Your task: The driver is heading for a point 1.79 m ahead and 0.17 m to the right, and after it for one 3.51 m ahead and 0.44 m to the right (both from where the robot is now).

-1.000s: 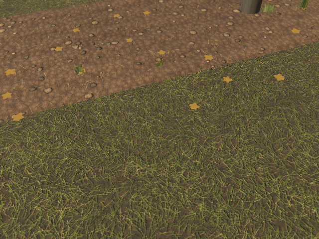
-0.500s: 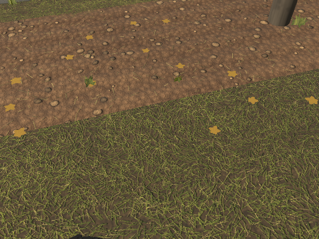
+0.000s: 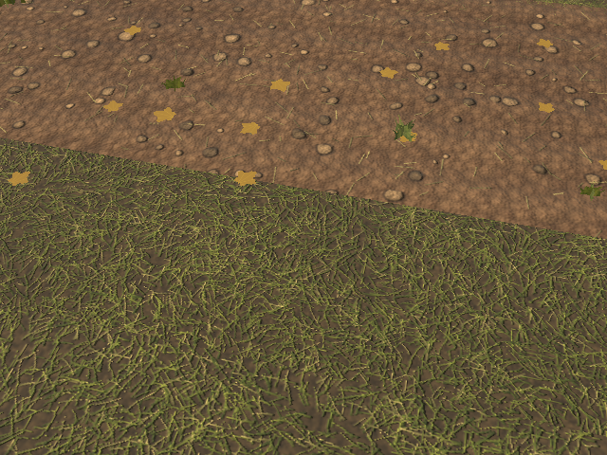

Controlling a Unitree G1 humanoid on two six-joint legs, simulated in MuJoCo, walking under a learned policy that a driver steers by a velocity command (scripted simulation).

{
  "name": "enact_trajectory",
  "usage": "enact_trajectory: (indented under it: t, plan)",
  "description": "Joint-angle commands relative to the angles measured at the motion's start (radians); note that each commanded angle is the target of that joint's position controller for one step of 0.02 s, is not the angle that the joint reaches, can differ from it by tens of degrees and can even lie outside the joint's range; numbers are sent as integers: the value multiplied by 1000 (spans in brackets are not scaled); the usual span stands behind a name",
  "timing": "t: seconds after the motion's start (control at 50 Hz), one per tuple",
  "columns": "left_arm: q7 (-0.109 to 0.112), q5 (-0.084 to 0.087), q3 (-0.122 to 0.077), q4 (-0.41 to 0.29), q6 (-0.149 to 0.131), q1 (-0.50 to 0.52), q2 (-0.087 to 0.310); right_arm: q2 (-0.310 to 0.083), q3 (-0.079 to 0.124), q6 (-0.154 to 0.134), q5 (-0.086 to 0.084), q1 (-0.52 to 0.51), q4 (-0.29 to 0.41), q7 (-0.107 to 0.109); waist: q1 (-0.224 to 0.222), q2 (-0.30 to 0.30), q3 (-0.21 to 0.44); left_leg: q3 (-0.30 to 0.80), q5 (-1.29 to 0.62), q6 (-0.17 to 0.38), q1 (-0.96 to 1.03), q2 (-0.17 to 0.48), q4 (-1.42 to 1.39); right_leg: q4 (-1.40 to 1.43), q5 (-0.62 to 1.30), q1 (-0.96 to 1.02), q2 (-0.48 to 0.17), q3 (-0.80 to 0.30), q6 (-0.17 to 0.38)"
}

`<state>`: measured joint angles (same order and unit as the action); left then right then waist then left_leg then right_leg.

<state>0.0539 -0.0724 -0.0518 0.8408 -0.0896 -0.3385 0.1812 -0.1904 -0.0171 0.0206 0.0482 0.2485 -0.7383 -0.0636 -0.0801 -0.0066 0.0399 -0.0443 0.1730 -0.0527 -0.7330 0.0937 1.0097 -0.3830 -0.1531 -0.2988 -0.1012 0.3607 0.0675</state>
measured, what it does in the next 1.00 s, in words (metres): walks ahead: left foot, then right foot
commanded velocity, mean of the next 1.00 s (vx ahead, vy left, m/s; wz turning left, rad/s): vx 0.07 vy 0.00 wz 0.16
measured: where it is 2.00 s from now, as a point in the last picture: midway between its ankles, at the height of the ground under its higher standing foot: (311, 382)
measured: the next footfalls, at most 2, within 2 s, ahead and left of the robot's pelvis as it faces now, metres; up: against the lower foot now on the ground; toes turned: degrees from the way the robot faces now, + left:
left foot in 0.20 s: +0.10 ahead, +0.18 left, +0.00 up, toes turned +9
right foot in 0.52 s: +0.17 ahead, -0.04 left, +0.00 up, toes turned +3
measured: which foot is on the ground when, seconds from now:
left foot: up 0.00-0.18, down 0.20-0.98, up 1.00-1.00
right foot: down 0.00-0.22, up 0.24-0.50, down 0.52-1.00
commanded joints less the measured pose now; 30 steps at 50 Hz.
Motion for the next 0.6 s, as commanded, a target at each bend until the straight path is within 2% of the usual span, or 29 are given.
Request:
enact_trajectory:
  t: [0.02, 0.08, 0.14, 0.16, 0.18, 0.2, 0.22, 0.24, 0.26, 0.28, 0.3, 0.32, 0.34, 0.38, 0.4, 0.42, 0.44, 0.48, 0.52, 0.54, 0.56, 0.58, 0.6]
  plan:
    - [19, -1, -44, -56, -16, 13, 136, -17, 6, -15, 1, -11, 55, -5, 10, 78, -23, 19, 0, 45, -83, 18, -152, 277, -181, 216, -353, -292, 191]
    - [30, -5, -48, -45, -17, 4, 113, -28, 20, -24, -5, -49, 54, -15, -3, 104, -13, -9, 39, 73, 17, -2, -241, 264, -187, 233, -335, -244, 162]
    - [30, -7, -60, -24, -7, -7, 128, -41, 42, -33, -18, -65, 42, -6, -5, 109, -9, -17, 17, 102, 128, -30, -419, 218, -179, 265, -343, -224, 134]
    - [24, 2, -63, -24, -7, 18, 144, -76, 66, -49, -23, -64, 31, -4, 17, 103, 11, -28, -14, 123, 237, -54, -496, 184, -180, 233, -328, -203, 111]
    - [18, 9, -59, -17, -7, 47, 147, -94, 86, -63, -37, -34, 21, -6, 57, 98, 31, -49, -119, 150, 390, -90, -576, 137, -180, 155, -317, -183, 82]
    - [7, 14, -52, -13, -5, 68, 137, -111, 102, -78, -42, 12, 5, -6, 95, 71, 65, -45, -228, 174, 572, -110, -639, 63, -181, 64, -274, -151, 29]
    - [-8, 15, -29, -4, -3, 76, 81, -125, 117, -88, -20, 84, -8, 1, 145, 9, 122, 50, -354, 199, 767, -44, -655, -91, -192, -41, -202, -92, -57]
    - [-18, 16, 7, -63, -11, 8, -38, -245, 141, -106, -34, 244, -42, 20, 135, -210, 281, 375, -856, 424, 1063, 259, -618, -402, -515, -275, -77, -43, -160]
    - [-32, 29, 4, -28, -24, -8, -13, -245, 149, -122, -10, 289, -56, 17, 157, -88, 208, 485, -456, 448, 1013, 320, -646, -454, -582, -435, -28, -237, -159]
    - [-32, 23, -13, -24, -14, 105, 39, -244, 165, -143, 5, 240, -61, 25, 180, -82, 45, 412, -316, 393, 896, 250, -668, -522, -499, -559, -15, -292, -153]
    - [-29, 20, -36, -9, -10, 110, 94, -211, 153, -152, -21, 148, -42, 21, 136, -101, 39, 349, -311, 364, 821, 217, -676, -567, -435, -557, -5, -307, -152]
    - [-23, 14, -50, 19, -2, 68, 116, -181, 148, -147, -51, 75, -32, 17, 90, -124, 44, 295, -348, 351, 724, 196, -694, -592, -369, -487, -12, -323, -151]
    - [-28, 15, -45, 58, 5, 11, 90, -165, 146, -136, -53, 51, -41, 7, 55, -128, 23, 243, -372, 325, 581, 176, -713, -646, -283, -385, -13, -330, -146]
    - [-54, 21, -40, 123, 16, -75, 44, -125, 134, -122, -38, -8, -33, -1, 15, -70, 8, 177, -348, 296, 404, 140, -722, -696, -115, -270, 7, -341, -139]
    - [-70, 23, -37, 137, 19, -84, 33, -108, 126, -118, -33, -47, -24, -3, 4, -41, 4, 146, -293, 279, 342, 118, -708, -640, -38, -216, 3, -344, -136]
    - [-82, 25, -36, 140, 24, -83, 35, -91, 116, -119, -37, -85, -21, -7, -8, -32, -4, 126, -222, 258, 279, 99, -692, -555, 17, -146, -4, -342, -136]
    - [-92, 27, -37, 136, 30, -72, 43, -79, 107, -120, -44, -104, -28, -13, -11, -43, -10, 134, -130, 242, 230, 92, -678, -478, 30, -80, -9, -343, -143]
    - [-97, 38, -35, 123, 39, -47, 56, -92, 104, -119, -58, -69, -76, -33, 7, -67, -34, 195, 88, 236, 203, 115, -654, -367, -14, -2, 6, -329, -161]
    - [-90, 59, -32, 113, 35, 3, 65, -96, 98, -118, -82, -35, -108, -63, 20, -29, -38, 242, 189, 220, 239, 104, -622, -211, 58, 59, 1, -321, -146]
    - [-89, 75, -23, 97, 28, 36, 55, -73, 85, -110, -88, 5, -132, -74, 30, -21, -22, 257, 223, 192, 282, 84, -614, -142, 105, 80, -13, -328, -132]
    - [-92, 86, -17, 79, 19, 99, 90, -59, 84, -101, -83, 105, -153, -70, 106, 55, -2, 198, 336, 145, 308, 20, -622, -107, 138, 102, -23, -357, -65]
    - [-106, 80, -25, 73, 14, 155, 123, -103, 101, -95, -75, 137, -166, -58, 137, 71, -32, 101, 347, 120, 328, -46, -623, -76, -21, 36, 5, -362, -14]
    - [-117, 80, -29, 84, 11, 156, 115, -139, 110, -91, -59, 49, -153, -50, 101, 40, -47, 52, 348, 113, 362, -65, -589, -42, -133, -24, 23, -357, -18]
Velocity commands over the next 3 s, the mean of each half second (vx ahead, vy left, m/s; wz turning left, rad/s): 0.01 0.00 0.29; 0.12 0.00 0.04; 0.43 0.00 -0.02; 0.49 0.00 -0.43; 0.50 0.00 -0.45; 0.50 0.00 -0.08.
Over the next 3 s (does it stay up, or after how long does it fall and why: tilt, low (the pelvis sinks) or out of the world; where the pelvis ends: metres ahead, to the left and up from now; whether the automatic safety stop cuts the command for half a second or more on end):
stays up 1.28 -0.09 -0.20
